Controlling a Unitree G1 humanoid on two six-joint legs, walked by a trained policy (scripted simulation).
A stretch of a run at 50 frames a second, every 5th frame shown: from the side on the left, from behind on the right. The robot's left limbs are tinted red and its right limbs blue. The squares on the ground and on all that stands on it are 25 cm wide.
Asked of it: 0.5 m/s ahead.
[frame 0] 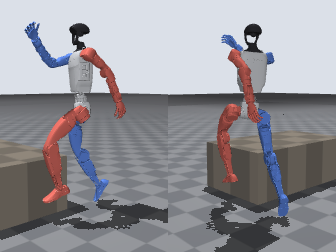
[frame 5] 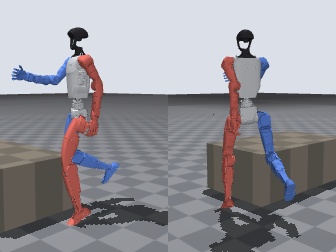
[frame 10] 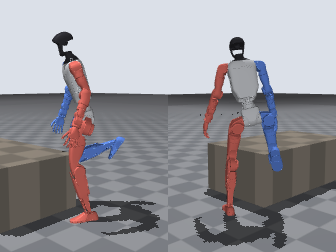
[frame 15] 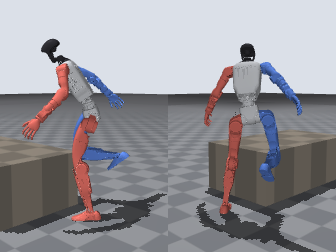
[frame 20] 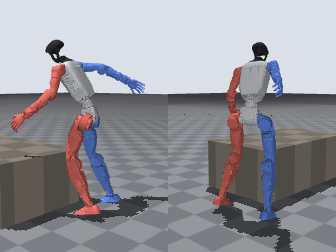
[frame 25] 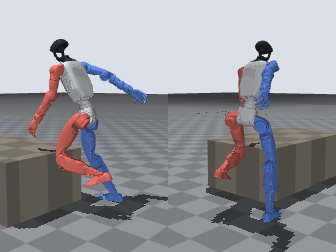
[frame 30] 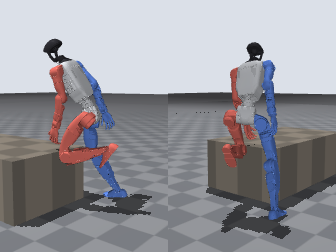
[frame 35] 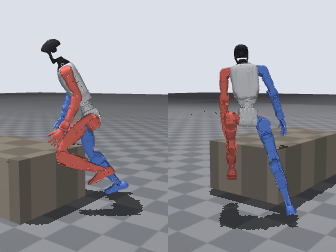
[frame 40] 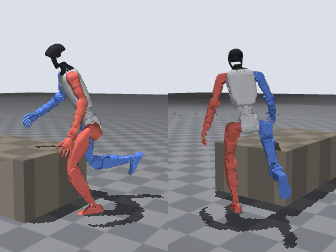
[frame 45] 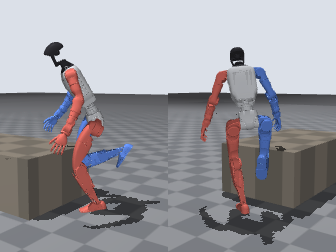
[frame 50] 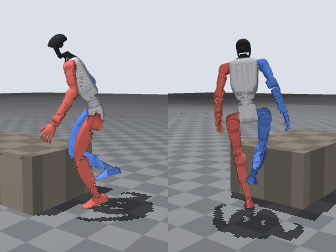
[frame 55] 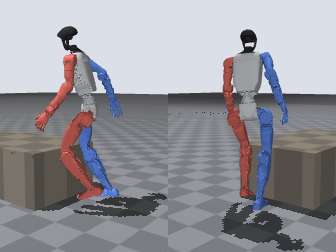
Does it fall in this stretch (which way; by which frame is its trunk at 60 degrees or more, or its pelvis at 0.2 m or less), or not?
no
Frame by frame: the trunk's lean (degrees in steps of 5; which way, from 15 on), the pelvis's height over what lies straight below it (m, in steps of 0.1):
0: 5, 0.8
5: 0, 0.8
10: 20 forward and to its left, 0.8
15: 35 forward, 0.8
20: 35 forward, 0.8
25: 30 forward, 0.8
30: 30 forward, 0.8
35: 30 forward, 0.7
40: 30 forward, 0.7
45: 35 forward, 0.7
50: 30 forward, 0.8
55: 20 forward, 0.8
